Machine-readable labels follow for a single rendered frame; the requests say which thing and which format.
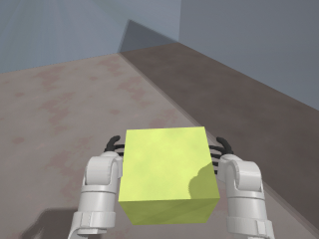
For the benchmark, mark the right robot forearm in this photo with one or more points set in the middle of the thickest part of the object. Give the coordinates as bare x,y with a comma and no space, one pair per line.
247,217

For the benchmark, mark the robot left hand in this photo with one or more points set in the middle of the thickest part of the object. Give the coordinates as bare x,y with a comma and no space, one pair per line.
111,147

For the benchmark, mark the left robot forearm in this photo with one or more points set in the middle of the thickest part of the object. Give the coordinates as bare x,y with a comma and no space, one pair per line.
98,194

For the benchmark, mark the robot right hand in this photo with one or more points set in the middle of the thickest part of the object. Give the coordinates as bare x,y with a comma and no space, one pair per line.
226,149

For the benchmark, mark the carton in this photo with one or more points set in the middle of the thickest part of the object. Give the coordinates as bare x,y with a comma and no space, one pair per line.
168,176

